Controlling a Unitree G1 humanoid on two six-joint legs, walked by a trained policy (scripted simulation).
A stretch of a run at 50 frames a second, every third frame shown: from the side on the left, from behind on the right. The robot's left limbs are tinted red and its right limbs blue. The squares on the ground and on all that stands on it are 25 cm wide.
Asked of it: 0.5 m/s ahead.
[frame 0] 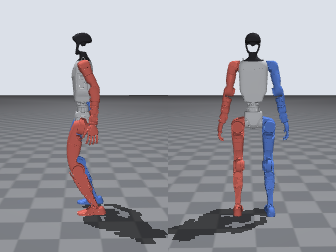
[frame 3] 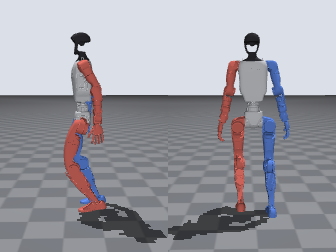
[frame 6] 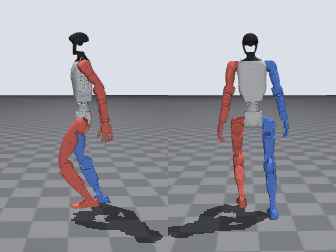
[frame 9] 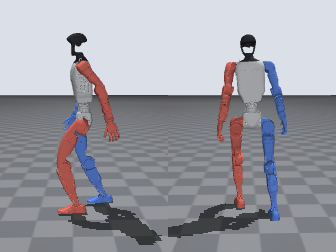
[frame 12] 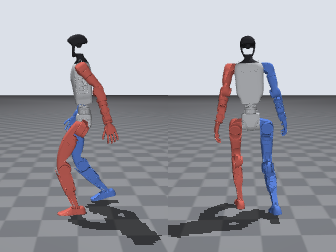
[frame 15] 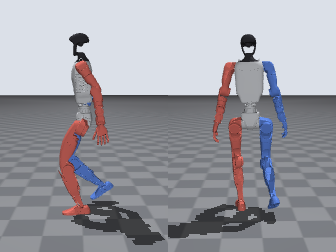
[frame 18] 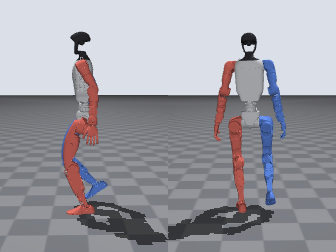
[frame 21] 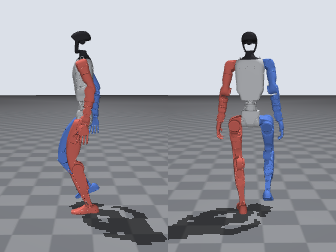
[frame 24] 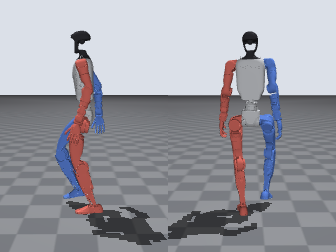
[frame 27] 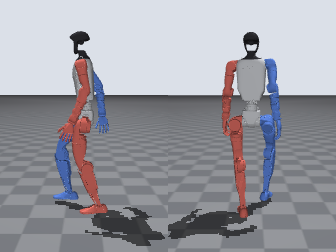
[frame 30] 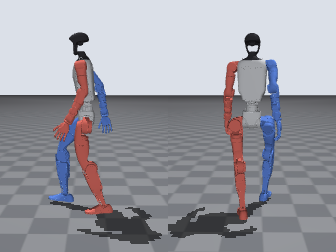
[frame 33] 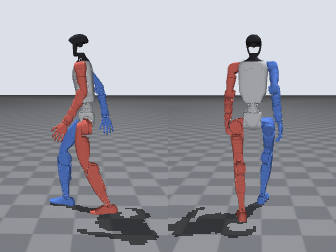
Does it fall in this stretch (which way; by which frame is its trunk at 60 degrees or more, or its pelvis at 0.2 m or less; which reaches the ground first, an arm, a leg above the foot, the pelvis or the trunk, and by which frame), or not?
no
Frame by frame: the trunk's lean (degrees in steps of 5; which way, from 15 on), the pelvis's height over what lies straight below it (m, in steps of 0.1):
0: 0, 0.8
3: 0, 0.8
6: 5, 0.8
9: 5, 0.8
12: 5, 0.7
15: 5, 0.8
18: 5, 0.8
21: 5, 0.8
24: 5, 0.8
27: 5, 0.8
30: 5, 0.8
33: 5, 0.8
